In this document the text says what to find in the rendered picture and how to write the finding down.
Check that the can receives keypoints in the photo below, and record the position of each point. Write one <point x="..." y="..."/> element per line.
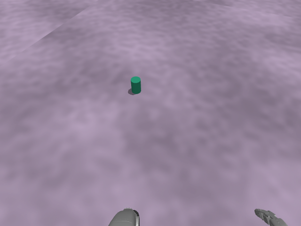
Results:
<point x="136" y="85"/>

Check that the right robot hand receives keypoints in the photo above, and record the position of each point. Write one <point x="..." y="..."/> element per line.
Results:
<point x="270" y="218"/>

